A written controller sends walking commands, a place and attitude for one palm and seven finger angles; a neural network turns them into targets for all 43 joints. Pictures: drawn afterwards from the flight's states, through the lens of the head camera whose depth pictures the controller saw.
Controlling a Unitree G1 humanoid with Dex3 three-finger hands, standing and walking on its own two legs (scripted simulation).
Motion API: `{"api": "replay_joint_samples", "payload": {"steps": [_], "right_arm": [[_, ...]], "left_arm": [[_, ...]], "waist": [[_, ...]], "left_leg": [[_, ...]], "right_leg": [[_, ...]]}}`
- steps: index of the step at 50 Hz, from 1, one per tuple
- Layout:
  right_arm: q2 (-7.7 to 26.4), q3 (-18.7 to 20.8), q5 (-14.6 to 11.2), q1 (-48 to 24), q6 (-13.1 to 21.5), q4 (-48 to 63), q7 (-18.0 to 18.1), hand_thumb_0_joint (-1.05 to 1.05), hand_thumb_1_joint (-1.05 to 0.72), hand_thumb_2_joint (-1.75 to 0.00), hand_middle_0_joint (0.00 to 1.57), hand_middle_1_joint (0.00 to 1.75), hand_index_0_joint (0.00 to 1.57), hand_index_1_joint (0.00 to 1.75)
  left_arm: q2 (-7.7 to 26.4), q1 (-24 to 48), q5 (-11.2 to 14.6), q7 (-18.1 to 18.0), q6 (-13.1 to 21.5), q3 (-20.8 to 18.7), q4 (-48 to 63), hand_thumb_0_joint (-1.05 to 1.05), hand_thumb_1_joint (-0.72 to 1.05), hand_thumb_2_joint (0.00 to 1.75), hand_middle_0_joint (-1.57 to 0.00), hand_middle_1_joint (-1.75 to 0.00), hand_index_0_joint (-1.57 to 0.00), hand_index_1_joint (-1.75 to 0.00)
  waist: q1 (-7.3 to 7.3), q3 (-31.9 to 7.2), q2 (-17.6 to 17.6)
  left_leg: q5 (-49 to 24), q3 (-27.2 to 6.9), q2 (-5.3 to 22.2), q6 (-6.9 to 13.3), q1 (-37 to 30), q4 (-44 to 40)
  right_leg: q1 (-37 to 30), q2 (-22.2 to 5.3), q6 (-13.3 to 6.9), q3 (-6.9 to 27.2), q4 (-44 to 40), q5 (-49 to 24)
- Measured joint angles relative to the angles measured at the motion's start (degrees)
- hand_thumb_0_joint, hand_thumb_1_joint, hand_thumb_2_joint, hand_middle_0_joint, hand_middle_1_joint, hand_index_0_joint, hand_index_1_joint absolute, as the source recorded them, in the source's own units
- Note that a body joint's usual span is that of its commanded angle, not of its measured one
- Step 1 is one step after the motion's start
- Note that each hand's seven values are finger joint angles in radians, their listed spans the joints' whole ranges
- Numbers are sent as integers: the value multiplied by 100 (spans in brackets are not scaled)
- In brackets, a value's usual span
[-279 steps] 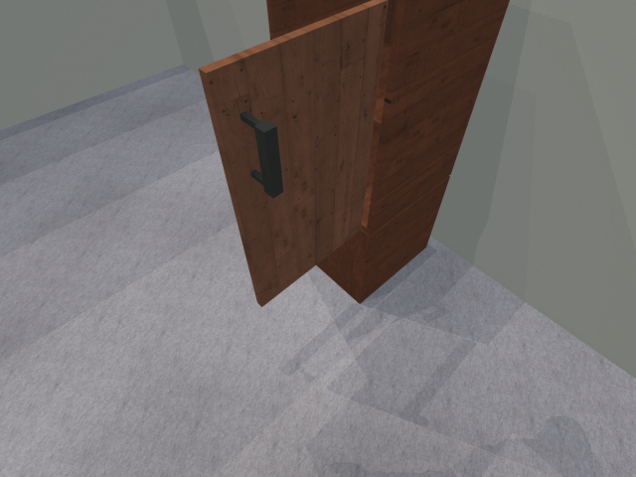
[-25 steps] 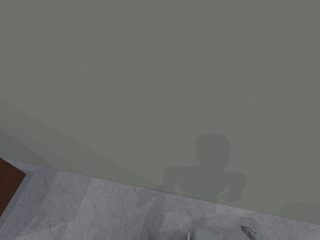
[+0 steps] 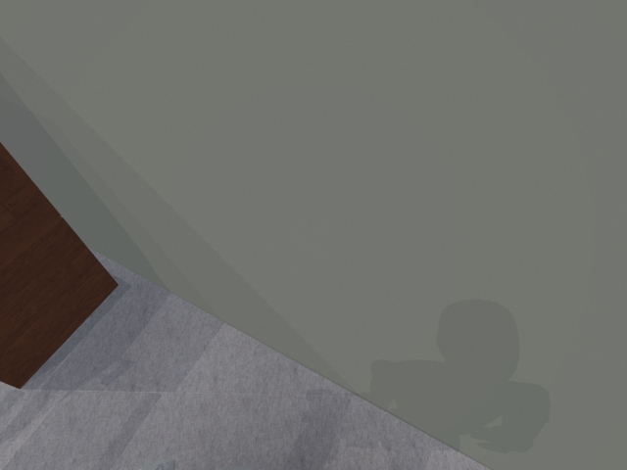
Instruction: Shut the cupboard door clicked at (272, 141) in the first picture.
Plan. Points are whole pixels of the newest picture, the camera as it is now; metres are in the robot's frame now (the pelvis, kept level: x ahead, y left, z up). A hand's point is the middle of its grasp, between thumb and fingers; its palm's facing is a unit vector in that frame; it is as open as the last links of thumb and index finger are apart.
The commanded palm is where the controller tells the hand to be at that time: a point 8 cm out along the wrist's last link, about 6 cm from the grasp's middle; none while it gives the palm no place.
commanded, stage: turn to face it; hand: left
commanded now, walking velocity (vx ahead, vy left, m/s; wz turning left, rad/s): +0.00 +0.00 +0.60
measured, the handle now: out of the picture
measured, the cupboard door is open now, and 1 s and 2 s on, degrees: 92 92 92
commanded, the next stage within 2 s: take the last steps up to it in 1.74 s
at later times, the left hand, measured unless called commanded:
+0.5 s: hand out of the picture +0.03 +0.17 -0.14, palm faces +0.28 -0.92 -0.27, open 7.3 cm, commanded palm none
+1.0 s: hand out of the picture +0.01 +0.19 -0.14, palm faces +0.57 -0.77 -0.30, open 7.3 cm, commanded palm none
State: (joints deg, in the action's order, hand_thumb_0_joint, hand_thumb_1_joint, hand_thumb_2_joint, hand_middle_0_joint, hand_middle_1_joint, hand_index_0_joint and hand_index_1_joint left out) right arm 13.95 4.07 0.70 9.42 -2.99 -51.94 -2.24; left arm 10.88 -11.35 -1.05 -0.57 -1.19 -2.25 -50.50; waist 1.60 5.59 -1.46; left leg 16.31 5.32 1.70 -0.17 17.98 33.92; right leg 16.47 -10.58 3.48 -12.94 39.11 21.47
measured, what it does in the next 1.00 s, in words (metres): steps on the spot, turning left: right foot, then left foot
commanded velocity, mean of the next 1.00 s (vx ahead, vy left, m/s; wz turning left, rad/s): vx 0.00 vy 0.00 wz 0.60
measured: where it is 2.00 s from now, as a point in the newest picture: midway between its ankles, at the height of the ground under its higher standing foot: outside the picture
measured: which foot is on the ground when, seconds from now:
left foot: down 0.00-0.30, up 0.32-0.60, down 0.62-0.98, up 1.00-1.00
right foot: up 0.00-0.28, down 0.30-0.62, up 0.64-0.96, down 0.98-1.00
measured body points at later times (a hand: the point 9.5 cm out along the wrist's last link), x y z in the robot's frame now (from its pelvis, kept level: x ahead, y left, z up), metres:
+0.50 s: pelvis +0.01 -0.04 +0.02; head +0.07 -0.04 +0.46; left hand +0.02 +0.22 -0.12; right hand +0.17 -0.27 -0.13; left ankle -0.03 +0.08 -0.66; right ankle +0.03 -0.16 -0.72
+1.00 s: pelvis +0.03 -0.05 +0.00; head +0.08 -0.04 +0.45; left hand -0.02 +0.23 -0.12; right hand +0.23 -0.22 -0.15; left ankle -0.02 +0.08 -0.72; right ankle +0.11 -0.16 -0.73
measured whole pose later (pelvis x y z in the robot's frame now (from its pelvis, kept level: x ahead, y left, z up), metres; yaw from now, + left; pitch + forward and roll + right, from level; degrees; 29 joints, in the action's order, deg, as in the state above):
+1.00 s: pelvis +0.03 -0.05 +0.00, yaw +36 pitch +2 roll +1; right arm 12.5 4.3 1.0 11.1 -3.7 -53.6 -0.8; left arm 13.5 -7.4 -0.9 -1.0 -1.1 -3.4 -49.6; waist 1.2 4.3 1.3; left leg 18.5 -6.1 -2.2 -1.4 21.0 36.0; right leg 16.5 -3.2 2.1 -1.5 32.0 18.8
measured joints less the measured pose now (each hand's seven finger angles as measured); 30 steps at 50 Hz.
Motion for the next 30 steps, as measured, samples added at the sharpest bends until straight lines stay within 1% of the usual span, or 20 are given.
{"api": "replay_joint_samples", "payload": {"steps": [1, 2, 3, 4, 6, 8, 12, 14, 15, 16, 17, 18, 20, 21, 22, 23, 25, 28, 30], "right_arm": [[-41, 0, 18, -32, 44, 2, 21, 1, -90, -90, 20, 30, 20, 30], [-88, -17, 31, -58, 77, 4, 46, 1, -90, -90, 20, 30, 20, 30], [-131, -37, 44, -59, 109, 11, 80, 1, -90, -90, 20, 30, 20, 30], [-167, -50, 54, -45, 129, 18, 115, 1, -90, -90, 20, 30, 20, 30], [-207, -68, 66, -13, 140, 9, 169, 1, -90, -90, 20, 30, 20, 30], [-206, -73, 77, 9, 124, -21, 189, 1, -90, -90, 20, 30, 20, 30], [-156, -37, 93, 42, 49, -81, 177, 1, -90, -90, 20, 30, 20, 30], [-123, -2, 76, 68, -7, -94, 168, 1, -90, -90, 20, 30, 20, 30], [-117, 17, 52, 107, -37, -77, 158, 1, -90, -90, 20, 30, 20, 30], [-74, 50, 31, 78, -68, -90, 149, 1, -90, -90, 20, 30, 20, 30], [-16, 88, 26, 44, -108, -99, 137, 1, -90, -90, 20, 30, 20, 30], [37, 121, 28, 13, -146, -116, 124, 1, -90, -90, 20, 30, 20, 30], [107, 159, 35, -60, -200, -152, 90, 1, -90, -90, 20, 30, 20, 30], [117, 163, 32, -92, -210, -158, 75, 1, -90, -90, 20, 30, 20, 30], [111, 162, 23, -118, -214, -154, 61, 1, -90, -90, 20, 30, 20, 30], [96, 154, 15, -139, -212, -145, 49, 1, -91, -90, 20, 30, 20, 30], [58, 125, 0, -178, -198, -123, 29, 1, -91, -90, 20, 30, 20, 30], [8, 69, -20, -267, -157, -82, 12, 1, -91, -90, 20, 30, 19, 30], [-14, 25, -18, -318, -101, -30, 8, 1, -91, -90, 20, 30, 19, 30]], "left_arm": [[67, 26, 11, -2, -66, -28, -32, 0, 90, 90, -21, -30, -21, -30], [138, 64, 7, -18, -147, -54, -72, 0, 91, 90, -21, -30, -21, -30], [197, 104, 4, -36, -208, -86, -128, 1, 91, 90, -20, -30, -21, -30], [243, 147, 7, -47, -246, -116, -180, 1, 91, 90, -20, -30, -21, -30], [302, 219, 17, -42, -274, -162, -229, 1, 91, 90, -20, -30, -20, -30], [321, 264, 29, -25, -261, -180, -207, 1, 91, 90, -20, -30, -20, -30], [309, 315, 46, -11, -187, -171, -105, 1, 91, 90, -20, -30, -20, -30], [299, 306, 50, -10, -113, -159, -39, 1, 91, 90, -20, -30, -20, -30], [323, 255, 33, -12, -55, -146, 28, 1, 91, 90, -20, -30, -20, -30], [290, 257, 1, -35, 1, -144, 37, 1, 91, 90, -20, -30, -20, -30], [233, 267, -18, -54, 20, -117, 33, 0, 91, 90, -20, -30, -20, -30], [174, 250, -26, -69, 27, -89, 34, 0, 91, 90, -20, -30, -20, -30], [82, 169, -28, -92, 23, -46, 31, 0, 91, 90, -20, -30, -20, -30], [50, 126, -30, -99, 19, -29, 18, 0, 91, 90, -20, -30, -20, -30], [27, 88, -35, -103, 16, -16, -1, 0, 91, 90, -20, -30, -20, -30], [10, 54, -41, -102, 17, -6, -18, 0, 91, 90, -20, -30, -20, -30], [-10, 3, -50, -90, 26, 11, -46, 0, 91, 90, -20, -30, -20, -30], [-7, -53, -64, -57, 53, 16, -78, 0, 91, 90, -20, -30, -21, -30], [30, -106, -45, -31, 50, -5, -106, 0, 91, 90, -20, -30, -21, -30]], "waist": [[-5, 12, -68], [-32, 37, -125], [-45, 41, -148], [-50, 34, -146], [-64, 27, -99], [-79, 21, -4], [-47, -14, 209], [-34, -49, 283], [-46, -113, 238], [-70, -90, 276], [-57, -37, 343], [-45, -2, 388], [-31, 36, 409], [-18, 45, 385], [-4, 51, 340], [2, 55, 281], [-9, 65, 161], [-86, 106, 17], [-115, 117, -55]], "left_leg": [[25, -47, -50, 139, 114, 163], [111, -83, -78, 185, 173, 288], [160, -135, -87, 182, 190, 308], [152, -199, -91, 156, 179, 249], [20, -332, -93, 78, 98, 15], [-122, -465, -85, 49, 21, -200], [-239, -764, -85, -44, 6, -339], [-199, -923, -123, -123, 85, -216], [-124, -958, -205, -144, 191, -57], [322, -984, -240, -161, 348, 340], [767, -975, -273, -161, 536, 925], [1014, -914, -299, -164, 727, 1572], [1029, -716, -264, -213, 1012, 2619], [984, -613, -224, -249, 1072, 2869], [956, -512, -181, -282, 1073, 2924], [954, -414, -142, -309, 1024, 2811], [963, -241, -80, -338, 838, 2296], [958, -65, -54, -308, 463, 1313], [585, 28, -71, -255, 146, 520]], "right_leg": [[212, 5, 57, 205, 520, 436], [440, 79, 88, 458, 1089, 761], [652, 178, 110, 652, 1600, 890], [828, 272, 127, 791, 1987, 867], [1030, 409, 142, 953, 2304, 656], [1042, 506, 136, 1025, 2083, 536], [665, 695, 81, 1068, 848, 396], [292, 775, 45, 1023, -26, 10], [83, 729, -26, 1040, -578, -238], [92, 714, -119, 1006, -585, -437], [89, 686, -201, 915, -461, -414], [42, 642, -256, 823, -416, -348], [-113, 563, -291, 677, -527, -302], [-192, 521, -289, 611, -622, -321], [-265, 473, -281, 546, -717, -352], [-327, 420, -273, 481, -796, -378], [-406, 312, -250, 342, -879, -392], [-423, 167, -182, 136, -787, -303], [-370, 63, -108, -8, -552, -152]]}}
